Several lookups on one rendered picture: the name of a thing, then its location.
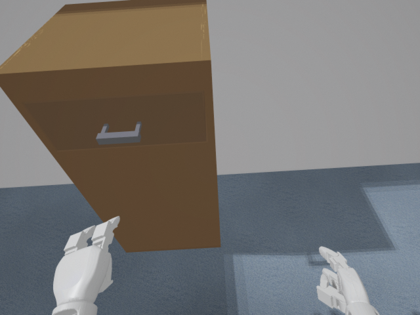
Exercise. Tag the robot right forearm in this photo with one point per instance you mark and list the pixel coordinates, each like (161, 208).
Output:
(360, 308)

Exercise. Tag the drawer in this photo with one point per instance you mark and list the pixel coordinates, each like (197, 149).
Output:
(166, 118)

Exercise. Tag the handle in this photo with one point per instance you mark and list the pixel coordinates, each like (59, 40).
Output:
(119, 137)

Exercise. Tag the right robot hand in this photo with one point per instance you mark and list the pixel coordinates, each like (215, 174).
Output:
(347, 286)

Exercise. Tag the cabinet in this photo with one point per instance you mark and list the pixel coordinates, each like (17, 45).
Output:
(166, 195)

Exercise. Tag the robot left forearm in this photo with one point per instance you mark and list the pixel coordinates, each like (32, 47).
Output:
(76, 308)

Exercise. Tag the left robot hand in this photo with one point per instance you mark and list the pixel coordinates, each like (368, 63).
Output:
(84, 272)

